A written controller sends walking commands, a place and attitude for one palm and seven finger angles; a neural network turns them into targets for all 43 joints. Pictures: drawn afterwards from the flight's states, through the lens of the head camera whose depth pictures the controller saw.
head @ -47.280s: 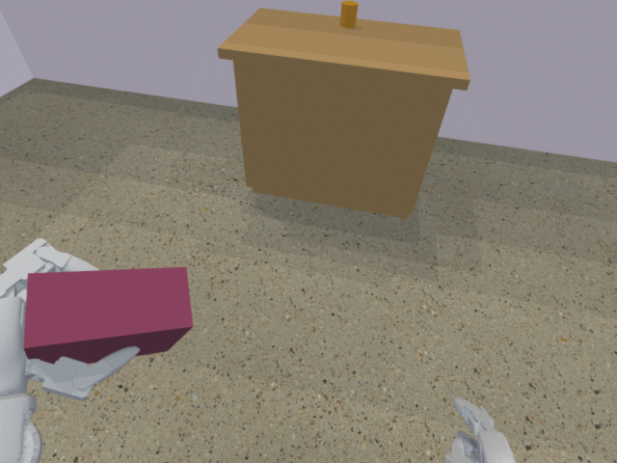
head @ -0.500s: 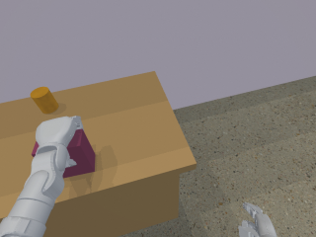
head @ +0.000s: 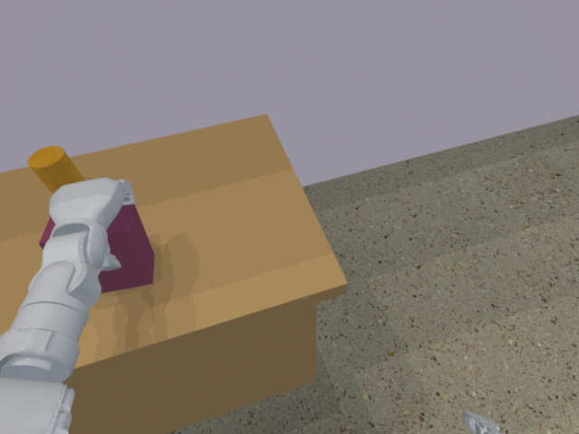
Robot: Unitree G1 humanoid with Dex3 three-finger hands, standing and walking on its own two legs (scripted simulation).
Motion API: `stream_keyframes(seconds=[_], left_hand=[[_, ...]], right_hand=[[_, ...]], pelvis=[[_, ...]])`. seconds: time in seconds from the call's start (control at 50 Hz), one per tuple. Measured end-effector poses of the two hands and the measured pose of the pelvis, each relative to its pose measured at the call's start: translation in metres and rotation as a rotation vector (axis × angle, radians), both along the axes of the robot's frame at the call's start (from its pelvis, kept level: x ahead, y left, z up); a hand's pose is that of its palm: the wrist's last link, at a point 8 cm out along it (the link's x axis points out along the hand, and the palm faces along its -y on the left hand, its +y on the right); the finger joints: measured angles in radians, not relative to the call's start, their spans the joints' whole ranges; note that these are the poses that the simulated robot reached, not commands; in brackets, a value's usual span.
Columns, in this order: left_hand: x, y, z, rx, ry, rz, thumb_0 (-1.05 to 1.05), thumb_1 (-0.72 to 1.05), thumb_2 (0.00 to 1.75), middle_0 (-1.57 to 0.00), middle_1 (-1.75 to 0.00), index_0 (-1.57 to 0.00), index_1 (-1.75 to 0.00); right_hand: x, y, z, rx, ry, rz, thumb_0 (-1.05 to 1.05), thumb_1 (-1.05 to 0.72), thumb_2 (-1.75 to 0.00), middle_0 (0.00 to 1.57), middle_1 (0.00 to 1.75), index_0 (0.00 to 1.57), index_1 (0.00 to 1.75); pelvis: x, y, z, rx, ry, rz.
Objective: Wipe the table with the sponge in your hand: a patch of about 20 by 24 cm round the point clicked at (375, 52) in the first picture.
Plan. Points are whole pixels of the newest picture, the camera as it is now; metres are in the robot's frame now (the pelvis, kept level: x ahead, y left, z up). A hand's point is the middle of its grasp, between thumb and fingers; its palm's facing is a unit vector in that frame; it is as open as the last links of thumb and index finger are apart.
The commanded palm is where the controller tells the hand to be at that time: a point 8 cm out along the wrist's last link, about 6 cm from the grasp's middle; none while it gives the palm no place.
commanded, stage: wipe forward along the middle lane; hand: left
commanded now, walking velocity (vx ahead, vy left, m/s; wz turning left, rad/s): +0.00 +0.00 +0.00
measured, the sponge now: (109, 260) +0.35 +0.32 +0.02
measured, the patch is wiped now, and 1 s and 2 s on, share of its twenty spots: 1.00 1.00 1.00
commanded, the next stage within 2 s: slide back across to the first lane in 0.68 s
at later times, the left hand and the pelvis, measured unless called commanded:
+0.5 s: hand (108, 203) +0.42 +0.33 +0.08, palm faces -0.12 +0.03 -0.99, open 10.0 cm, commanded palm +0.41 +0.32 +0.10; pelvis +0.00 +0.01 -0.01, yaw +0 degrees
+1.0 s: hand (105, 190) +0.45 +0.34 +0.08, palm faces -0.11 +0.01 -0.99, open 10.0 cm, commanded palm +0.43 +0.35 +0.11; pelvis +0.01 +0.02 -0.01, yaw -1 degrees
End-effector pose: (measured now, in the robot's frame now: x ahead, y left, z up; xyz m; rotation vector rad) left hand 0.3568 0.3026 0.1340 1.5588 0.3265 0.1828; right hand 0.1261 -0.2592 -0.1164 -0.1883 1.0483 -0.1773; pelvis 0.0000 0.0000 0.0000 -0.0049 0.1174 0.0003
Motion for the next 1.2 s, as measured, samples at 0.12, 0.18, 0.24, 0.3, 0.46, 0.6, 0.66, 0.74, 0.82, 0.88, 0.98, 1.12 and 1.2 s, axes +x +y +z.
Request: stream_keyframes(seconds=[0.12, 0.18, 0.24, 0.3, 0.46, 0.6, 0.66, 0.74, 0.82, 0.88, 0.98, 1.12, 1.2], left_hand=[[0.011, 0.005, 0.0, 0.001, 0.004, 0.001, 0.01, -0.58, 1.08, -0.8, -1.33, -0.82, -1.35], [0.017, 0.007, 0.0, 0.008, 0.006, 0.0, 0.01, -0.58, 1.08, -0.81, -1.33, -0.82, -1.35], [0.024, 0.008, 0.001, 0.018, 0.011, -0.001, 0.01, -0.58, 1.09, -0.81, -1.33, -0.82, -1.35], [0.03, 0.01, 0.001, 0.025, 0.015, -0.001, 0.01, -0.58, 1.09, -0.81, -1.33, -0.82, -1.35], [0.048, 0.013, 0.002, 0.044, 0.027, 0.0, 0.01, -0.58, 1.09, -0.81, -1.34, -0.82, -1.35], [0.058, 0.016, 0.0, 0.047, 0.032, -0.004, 0.01, -0.59, 1.09, -0.81, -1.34, -0.82, -1.35], [0.06, 0.019, 0.0, 0.037, 0.027, -0.001, 0.01, -0.59, 1.09, -0.81, -1.33, -0.83, -1.35], [0.065, 0.023, 0.0, 0.03, 0.021, 0.006, 0.01, -0.59, 1.09, -0.81, -1.33, -0.83, -1.35], [0.073, 0.026, 0.002, 0.044, 0.021, 0.009, 0.01, -0.59, 1.09, -0.81, -1.34, -0.83, -1.35], [0.078, 0.028, 0.003, 0.049, 0.02, 0.011, 0.01, -0.59, 1.09, -0.81, -1.34, -0.82, -1.36], [0.08, 0.032, 0.001, 0.029, 0.026, 0.011, 0.01, -0.58, 1.09, -0.8, -1.35, -0.81, -1.37], [0.082, 0.042, 0.003, 0.02, 0.009, 0.014, 0.01, -0.57, 1.09, -0.79, -1.36, -0.8, -1.38], [0.082, 0.052, 0.004, 0.014, 0.002, 0.032, 0.01, -0.56, 1.09, -0.77, -1.37, -0.79, -1.39]], right_hand=[[-0.011, -0.001, -0.004, -0.002, 0.034, -0.012, 0.0, -0.91, -0.9, 0.2, 0.3, 0.2, 0.3], [-0.016, -0.001, -0.005, -0.001, 0.051, -0.018, 0.0, -0.91, -0.9, 0.2, 0.3, 0.2, 0.3], [-0.022, -0.001, -0.007, 0.0, 0.068, -0.026, 0.0, -0.91, -0.9, 0.2, 0.3, 0.2, 0.3], [-0.028, -0.001, -0.008, 0.0, 0.086, -0.036, 0.0, -0.91, -0.9, 0.2, 0.3, 0.2, 0.3], [-0.045, -0.002, -0.012, -0.008, 0.134, -0.063, 0.0, -0.91, -0.9, 0.2, 0.3, 0.2, 0.3], [-0.058, -0.001, -0.014, -0.013, 0.177, -0.085, 0.0, -0.91, -0.9, 0.2, 0.3, 0.2, 0.3], [-0.062, 0.0, -0.014, -0.014, 0.189, -0.093, 0.0, -0.91, -0.9, 0.2, 0.3, 0.2, 0.3], [-0.065, 0.001, -0.013, -0.018, 0.198, -0.099, 0.0, -0.91, -0.9, 0.2, 0.3, 0.2, 0.3], [-0.069, 0.001, -0.012, -0.023, 0.206, -0.102, 0.0, -0.91, -0.9, 0.2, 0.3, 0.2, 0.3], [-0.072, 0.002, -0.012, -0.026, 0.212, -0.113, 0.0, -0.91, -0.9, 0.2, 0.3, 0.2, 0.3], [-0.075, 0.004, -0.011, -0.023, 0.225, -0.13, 0.0, -0.91, -0.9, 0.2, 0.3, 0.2, 0.3], [-0.069, 0.009, -0.007, -0.015, 0.229, -0.132, 0.0, -0.91, -0.9, 0.2, 0.3, 0.2, 0.3], [-0.059, 0.011, -0.004, -0.011, 0.221, -0.131, 0.0, -0.91, -0.9, 0.2, 0.3, 0.2, 0.3]], pelvis=[[-0.002, -0.001, -0.002, -0.001, 0.021, 0.002], [-0.003, 0.0, -0.002, -0.003, 0.031, 0.002], [-0.003, 0.0, -0.003, -0.004, 0.041, 0.003], [-0.003, 0.001, -0.003, -0.005, 0.05, 0.002], [-0.003, 0.004, -0.005, -0.008, 0.076, 0.0], [0.0, 0.008, -0.006, -0.012, 0.093, -0.003], [0.001, 0.01, -0.006, -0.013, 0.099, -0.006], [0.002, 0.011, -0.006, -0.015, 0.106, -0.005], [0.001, 0.012, -0.007, -0.017, 0.114, -0.003], [0.002, 0.014, -0.007, -0.018, 0.12, -0.008], [0.007, 0.017, -0.006, -0.018, 0.118, -0.017], [0.016, 0.02, -0.003, -0.02, 0.104, -0.016], [0.022, 0.021, -0.001, -0.021, 0.101, -0.021]])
